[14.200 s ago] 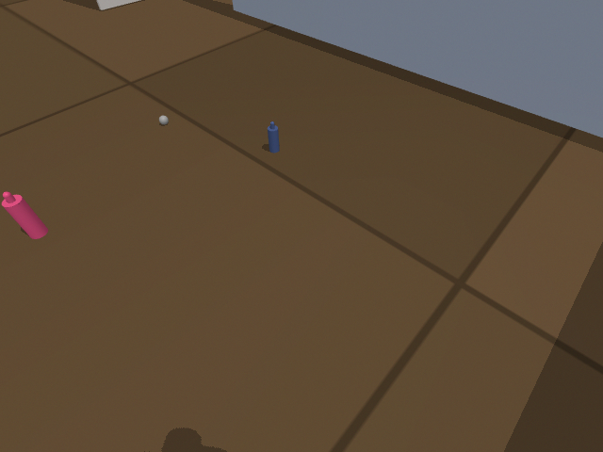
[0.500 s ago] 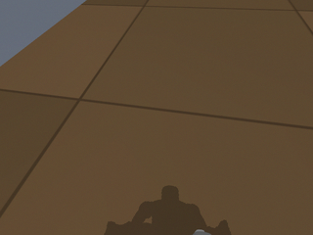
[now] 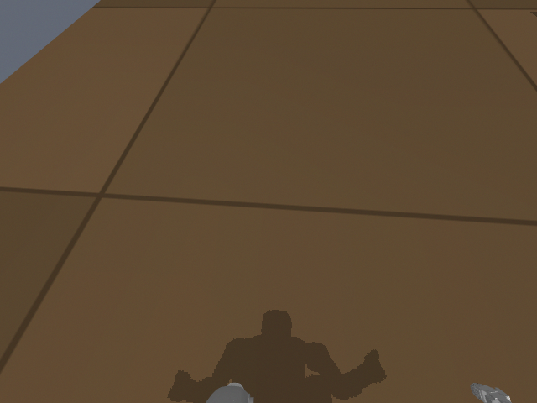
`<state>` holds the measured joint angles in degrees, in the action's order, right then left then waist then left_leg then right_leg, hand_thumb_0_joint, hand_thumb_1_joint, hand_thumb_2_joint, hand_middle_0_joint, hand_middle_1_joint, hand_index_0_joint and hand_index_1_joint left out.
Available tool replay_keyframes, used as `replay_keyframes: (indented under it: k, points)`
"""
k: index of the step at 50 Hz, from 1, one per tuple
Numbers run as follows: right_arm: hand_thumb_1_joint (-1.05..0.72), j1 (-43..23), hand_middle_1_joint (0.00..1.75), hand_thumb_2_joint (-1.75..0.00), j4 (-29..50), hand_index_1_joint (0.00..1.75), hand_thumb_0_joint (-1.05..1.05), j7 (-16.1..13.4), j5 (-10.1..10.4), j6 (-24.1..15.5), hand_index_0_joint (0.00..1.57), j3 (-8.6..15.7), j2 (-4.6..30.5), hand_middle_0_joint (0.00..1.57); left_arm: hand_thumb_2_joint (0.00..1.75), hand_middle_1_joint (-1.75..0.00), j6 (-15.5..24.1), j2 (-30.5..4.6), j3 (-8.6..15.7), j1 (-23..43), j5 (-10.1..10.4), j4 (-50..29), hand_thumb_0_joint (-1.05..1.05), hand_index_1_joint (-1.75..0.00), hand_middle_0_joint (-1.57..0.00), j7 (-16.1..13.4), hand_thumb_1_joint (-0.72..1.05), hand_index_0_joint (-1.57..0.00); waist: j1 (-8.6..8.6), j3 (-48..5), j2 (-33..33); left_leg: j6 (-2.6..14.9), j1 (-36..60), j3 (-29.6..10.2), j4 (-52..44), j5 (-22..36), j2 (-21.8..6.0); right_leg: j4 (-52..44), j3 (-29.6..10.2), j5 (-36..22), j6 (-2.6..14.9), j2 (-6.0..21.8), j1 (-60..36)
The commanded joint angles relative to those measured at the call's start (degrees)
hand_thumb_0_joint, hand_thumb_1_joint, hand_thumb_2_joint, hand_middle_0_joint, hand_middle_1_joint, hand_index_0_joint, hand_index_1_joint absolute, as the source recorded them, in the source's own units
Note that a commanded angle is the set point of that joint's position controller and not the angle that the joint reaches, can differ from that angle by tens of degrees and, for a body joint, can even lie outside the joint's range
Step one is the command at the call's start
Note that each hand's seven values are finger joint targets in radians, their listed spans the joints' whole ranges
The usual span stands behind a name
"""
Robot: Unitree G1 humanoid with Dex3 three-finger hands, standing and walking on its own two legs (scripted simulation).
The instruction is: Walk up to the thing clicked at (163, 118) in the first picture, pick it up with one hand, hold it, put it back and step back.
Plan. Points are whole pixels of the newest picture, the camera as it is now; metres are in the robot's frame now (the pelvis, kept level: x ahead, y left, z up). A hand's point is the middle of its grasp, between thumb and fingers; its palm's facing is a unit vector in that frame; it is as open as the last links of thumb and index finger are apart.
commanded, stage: walk up
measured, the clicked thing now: out of the picture +0.38 -1.41 -0.72
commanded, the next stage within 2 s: stand in 1.30 s
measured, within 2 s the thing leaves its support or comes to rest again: neither
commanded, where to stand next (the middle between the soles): +0.12 +0.03 m, yaw -6 degrees
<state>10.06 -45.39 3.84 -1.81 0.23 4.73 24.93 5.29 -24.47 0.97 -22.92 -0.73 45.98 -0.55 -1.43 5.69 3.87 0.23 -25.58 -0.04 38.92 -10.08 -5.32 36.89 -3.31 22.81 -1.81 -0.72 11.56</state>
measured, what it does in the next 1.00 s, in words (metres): steps on the spot: right foot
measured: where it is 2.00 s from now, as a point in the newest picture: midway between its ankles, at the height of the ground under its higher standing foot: outside the picture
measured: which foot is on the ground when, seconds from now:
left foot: down 0.00-1.00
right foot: down 0.00-0.04, up 0.06-0.36, down 0.38-1.00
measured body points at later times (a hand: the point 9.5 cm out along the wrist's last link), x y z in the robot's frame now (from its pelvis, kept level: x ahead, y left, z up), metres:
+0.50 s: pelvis +0.03 +0.04 +0.00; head +0.05 +0.03 +0.45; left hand +0.12 +0.35 -0.11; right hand +0.06 -0.28 -0.12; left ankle +0.10 +0.14 -0.71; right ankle +0.04 -0.08 -0.72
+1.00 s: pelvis +0.06 +0.03 +0.03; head +0.07 +0.03 +0.48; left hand +0.22 +0.30 -0.10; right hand +0.11 -0.29 -0.10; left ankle +0.10 +0.13 -0.72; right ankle +0.05 -0.08 -0.72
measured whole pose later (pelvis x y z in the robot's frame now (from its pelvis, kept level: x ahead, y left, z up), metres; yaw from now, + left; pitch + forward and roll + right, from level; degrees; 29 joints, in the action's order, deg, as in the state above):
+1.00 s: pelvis +0.06 +0.03 +0.03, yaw -11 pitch -2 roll +0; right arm 3.4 -63.4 0.9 0.1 -1.3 0.7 21.1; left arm 1.3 -20.1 -0.9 -4.4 -0.1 63.9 0.3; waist 0.9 3.0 0.0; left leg 0.5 -9.4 8.9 22.6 -10.6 -3.0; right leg 22.8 -2.8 12.3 0.5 -1.6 8.1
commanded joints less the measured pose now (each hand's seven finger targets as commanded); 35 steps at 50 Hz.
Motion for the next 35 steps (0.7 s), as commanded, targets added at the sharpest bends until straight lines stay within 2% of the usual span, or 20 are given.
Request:
replay_keyframes:
  k: [1, 2, 3, 4, 6, 7, 9, 12, 15, 17, 18, 19, 20, 21, 22, 24, 26, 29, 31, 35]
  points:
    - [-0.90, 10.2, 0.30, -0.90, 1.6, 0.30, 0.00, -2.0, -0.9, -3.2, 0.20, 4.6, 15.0, 0.20, 0.90, -0.30, 0.4, -8.2, 2.6, -1.7, 1.0, -5.6, 0.00, -0.30, -0.20, -1.8, 0.90, -0.20, 6.67, -10.6, 10.1, 6.00, 26.4, -12.9, -15.1, 9.9, -9.7, 19.8, 1.4, -11.7, 4.42, 0.0, 17.2]
    - [-0.90, 7.8, 0.30, -0.90, 2.9, 0.30, 0.00, -2.3, 0.1, -3.1, 0.20, 4.2, 15.3, 0.20, 0.90, -0.30, -0.3, -7.4, 2.1, -5.2, 1.3, -4.4, 0.00, -0.30, -0.20, -2.2, 0.90, -0.20, 3.12, -9.7, 9.9, 10.26, 24.6, -24.0, -17.8, 12.0, -18.0, 25.6, 1.1, 8.7, 2.89, -4.0, 20.8]
    - [-0.90, 5.2, 0.30, -0.90, 3.0, 0.30, 0.00, -2.3, 1.5, -2.7, 0.20, 4.7, 17.1, 0.20, 0.90, -0.30, -1.1, -11.1, 3.2, -5.5, 1.0, -2.6, 0.00, -0.30, -0.20, -2.9, 0.90, -0.20, 3.42, -10.9, 10.0, 16.57, 21.9, -28.8, -19.0, 2.0, -22.3, 31.2, 0.0, 12.1, 3.67, -0.6, 19.7]
    - [-0.90, 3.7, 0.30, -0.90, 3.4, 0.30, 0.00, -2.3, 1.8, -2.3, 0.20, 4.5, 15.7, 0.20, 0.90, -0.30, -1.3, -13.4, 3.4, -3.9, 0.5, -1.6, 0.00, -0.30, -0.20, -2.9, 0.90, -0.20, 2.87, -7.5, 6.6, 16.29, 16.4, -25.8, -20.6, -4.6, -20.1, 32.2, -0.5, 10.2, 3.75, 1.1, 18.9]
    - [-0.90, 1.0, 0.30, -0.90, 4.0, 0.30, 0.00, -2.6, 1.0, -2.2, 0.20, 2.6, 11.7, 0.20, 0.90, -0.30, -1.5, -12.7, 3.8, -1.6, 1.0, -0.5, 0.00, -0.30, -0.20, -1.9, 0.90, -0.20, 2.49, -4.7, 5.2, 11.31, 11.1, -12.3, -20.1, -0.7, -11.8, 28.0, -1.1, 6.1, 3.90, 1.7, 16.8]
    - [-0.90, 0.9, 0.30, -0.90, 3.7, 0.30, 0.00, -2.6, 1.0, -2.5, 0.20, 2.3, 12.0, 0.20, 0.90, -0.30, -1.7, -11.7, 3.9, -2.0, 1.1, 0.1, 0.00, -0.30, -0.20, -1.3, 0.90, -0.20, 2.06, -4.3, 6.8, 9.98, 9.3, -8.9, -19.4, -0.5, -9.8, 25.9, -0.2, 3.5, 3.92, 1.8, 15.3]
    - [-0.90, 0.6, 0.30, -0.90, 2.7, 0.30, 0.00, -2.8, 1.1, -2.7, 0.20, 2.0, 12.9, 0.20, 0.90, -0.30, -2.4, -10.5, 3.6, -2.9, 0.9, 1.1, 0.00, -0.30, -0.20, -0.7, 0.90, -0.20, 1.66, -5.2, 8.0, 9.83, 10.7, -6.9, -19.0, -6.7, -8.6, 18.5, 1.1, 1.2, 3.16, 1.7, 13.8]
    - [-0.90, 1.6, 0.30, -0.90, 2.5, 0.30, 0.00, -2.8, 0.6, -2.5, 0.20, 1.8, 12.7, 0.20, 0.90, -0.30, -2.8, -9.7, 3.8, 0.1, 0.3, 1.8, 0.00, -0.30, -0.20, -0.5, 0.90, -0.20, 2.58, -5.7, 7.2, 11.63, 9.9, -7.8, -18.9, -10.2, -11.0, 10.6, 2.1, 0.9, 2.24, 1.9, 11.3]
    - [-0.90, -0.1, 0.30, -0.90, 2.4, 0.30, 0.00, -2.7, 0.4, -1.9, 0.20, 1.6, 12.7, 0.20, 0.90, -0.30, -3.1, -9.9, 4.4, 1.3, -0.2, 2.7, 0.00, -0.30, -0.20, -0.4, 0.90, -0.20, 1.72, -5.0, 5.5, 11.55, 5.7, -8.8, -18.2, -12.8, -13.0, 6.0, 4.2, 1.5, 2.69, 1.0, 6.4]
    - [-0.90, -1.9, 0.30, -0.90, 2.3, 0.30, 0.00, -2.7, 0.7, -1.5, 0.20, 1.1, 12.3, 0.20, 0.90, -0.30, -3.0, -9.0, 4.5, 0.1, -0.4, 4.1, 0.00, -0.30, -0.20, -0.5, 0.90, -0.20, -0.17, -6.2, 3.2, 10.41, 3.8, -6.8, -14.1, -12.0, -12.6, -2.3, 4.9, -3.8, 3.59, 0.6, 0.8]
    - [-0.90, -1.9, 0.30, -0.90, 2.2, 0.30, 0.00, -2.7, 1.0, -1.4, 0.20, 0.5, 11.0, 0.20, 0.90, -0.30, -2.8, -9.6, 4.8, 0.4, -0.7, 4.6, 0.00, -0.30, -0.20, -0.5, 0.90, -0.20, -0.62, -6.2, 1.3, 8.41, 1.4, -5.7, -12.3, -12.9, -11.5, -4.1, 4.0, -4.5, 4.62, 0.5, -2.0]
    - [-0.90, -1.0, 0.30, -0.90, 1.5, 0.30, 0.00, -2.8, 1.3, -1.3, 0.20, -0.3, 9.0, 0.20, 0.90, -0.30, -2.7, -10.1, 5.2, 0.5, -0.9, 4.9, 0.00, -0.30, -0.20, -0.7, 0.90, -0.20, -1.14, -5.7, -1.1, 6.13, -0.9, -4.7, -10.0, -15.0, -10.5, -7.1, 0.1, -3.2, 5.96, 2.0, -3.6]
    - [-0.90, 0.6, 0.30, -0.90, 1.2, 0.30, 0.00, -2.9, 1.5, -1.3, 0.20, -1.0, 6.9, 0.20, 0.90, -0.30, -2.4, -12.5, 5.6, 3.1, -1.5, 4.0, 0.00, -0.30, -0.20, -0.7, 0.90, -0.20, 0.31, -4.1, -9.7, 3.45, -3.5, -1.8, -4.5, -16.8, -6.7, -13.9, -12.7, 1.5, 8.39, 8.3, -1.6]
    - [-0.90, 0.2, 0.30, -0.90, 0.2, 0.30, 0.00, -3.0, 1.9, -1.0, 0.20, -1.1, 5.8, 0.20, 0.90, -0.30, -2.1, -15.2, 5.5, 7.7, -1.4, 2.9, 0.00, -0.30, -0.20, -0.6, 0.90, -0.20, 1.44, -1.4, -14.9, 0.77, -1.8, 3.1, 1.0, -19.3, 1.0, -20.0, -25.0, 10.8, 12.49, 15.9, 6.4]
    - [-0.90, -0.2, 0.30, -0.90, -1.6, 0.30, 0.00, -3.5, 1.6, -0.8, 0.20, -0.1, 8.9, 0.20, 0.90, -0.30, -2.5, -15.7, 5.0, 12.4, -1.1, 2.3, 0.00, -0.30, -0.20, -0.4, 0.90, -0.20, 2.02, 0.4, -14.0, 1.12, 7.5, 0.8, 5.6, -20.6, 0.8, -20.0, -24.0, 12.4, 14.70, 17.6, 17.5]
    - [-0.90, 0.8, 0.30, -0.90, -3.7, 0.30, 0.00, -3.2, 1.9, -1.8, 0.20, 0.0, 9.7, 0.20, 0.90, -0.30, -2.7, -11.1, 3.3, 13.8, -0.2, 2.9, 0.00, -0.30, -0.20, -0.1, 0.90, -0.20, 3.96, -0.3, -7.1, 2.02, 15.8, 0.6, -6.4, -13.8, -0.4, -15.7, -11.2, 7.1, 9.32, 9.8, 20.0]
    - [-0.90, 1.5, 0.30, -0.90, -5.8, 0.30, 0.00, -3.2, 2.1, -2.5, 0.20, -0.3, 9.6, 0.20, 0.90, -0.30, -2.3, -9.2, 2.8, 14.3, 0.3, 4.3, 0.00, -0.30, -0.20, -0.1, 0.90, -0.20, 3.71, -5.0, -6.8, 3.26, 15.3, -3.1, -11.8, -6.4, -4.1, -10.3, -6.2, -8.5, 5.88, 5.9, 11.0]
    - [-0.90, -2.6, 0.30, -0.90, -6.3, 0.30, 0.00, -3.3, 1.5, -2.6, 0.20, -1.3, 10.0, 0.20, 0.90, -0.30, -2.8, -9.2, 2.3, 11.5, 0.5, 6.5, 0.00, -0.30, -0.20, 0.5, 0.90, -0.20, 0.90, -6.4, -6.8, 3.93, 10.3, -5.9, -17.0, -19.7, -5.4, -11.6, -6.8, -1.5, 5.92, 4.8, 5.6]
    - [-0.90, -4.1, 0.30, -0.90, -8.0, 0.30, 0.00, -3.2, 1.5, -2.5, 0.20, -1.4, 10.2, 0.20, 0.90, -0.30, -3.1, -8.7, 2.0, 12.9, 0.5, 7.9, 0.00, -0.30, -0.20, 0.5, 0.90, -0.20, 1.02, -3.0, -4.3, 3.05, 8.7, -6.0, -19.8, -20.2, -5.7, -12.3, -6.1, -0.5, 5.94, 4.5, 5.0]
    - [-0.90, -5.3, 0.30, -0.90, -10.4, 0.30, 0.00, -3.3, 1.4, -3.3, 0.20, -2.4, 9.2, 0.20, 0.90, -0.30, -2.8, -8.6, 1.7, 13.5, 0.9, 10.6, 0.00, -0.30, -0.20, 0.2, 0.90, -0.20, 0.56, -5.9, -2.4, 2.97, 12.4, -3.3, -19.3, -5.9, -5.7, -12.0, -5.0, -15.3, 5.36, 5.0, 0.6]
